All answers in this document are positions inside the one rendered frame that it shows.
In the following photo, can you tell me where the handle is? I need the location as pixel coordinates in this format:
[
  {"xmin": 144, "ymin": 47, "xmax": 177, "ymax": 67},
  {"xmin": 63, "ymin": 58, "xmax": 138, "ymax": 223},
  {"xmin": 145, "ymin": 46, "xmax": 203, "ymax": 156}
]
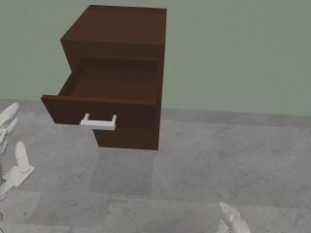
[{"xmin": 80, "ymin": 114, "xmax": 117, "ymax": 131}]

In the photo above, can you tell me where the drawer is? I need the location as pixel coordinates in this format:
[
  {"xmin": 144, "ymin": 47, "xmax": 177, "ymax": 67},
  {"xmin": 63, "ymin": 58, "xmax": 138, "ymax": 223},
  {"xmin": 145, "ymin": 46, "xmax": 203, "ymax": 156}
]
[{"xmin": 41, "ymin": 56, "xmax": 159, "ymax": 130}]

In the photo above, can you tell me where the robot right hand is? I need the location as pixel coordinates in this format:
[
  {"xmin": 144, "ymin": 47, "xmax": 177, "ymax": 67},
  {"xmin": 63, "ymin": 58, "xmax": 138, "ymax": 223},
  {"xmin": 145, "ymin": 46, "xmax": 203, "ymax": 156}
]
[{"xmin": 216, "ymin": 202, "xmax": 251, "ymax": 233}]

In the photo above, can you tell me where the cabinet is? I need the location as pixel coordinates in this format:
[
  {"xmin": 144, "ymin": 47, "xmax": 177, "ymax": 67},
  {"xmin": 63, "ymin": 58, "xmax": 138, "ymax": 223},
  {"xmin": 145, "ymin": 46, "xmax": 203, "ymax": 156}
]
[{"xmin": 60, "ymin": 5, "xmax": 167, "ymax": 150}]

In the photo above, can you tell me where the robot left hand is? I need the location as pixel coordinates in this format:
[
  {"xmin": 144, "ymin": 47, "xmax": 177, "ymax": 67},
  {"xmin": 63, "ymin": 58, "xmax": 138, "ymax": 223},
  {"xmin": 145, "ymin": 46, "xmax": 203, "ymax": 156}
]
[{"xmin": 0, "ymin": 102, "xmax": 34, "ymax": 202}]

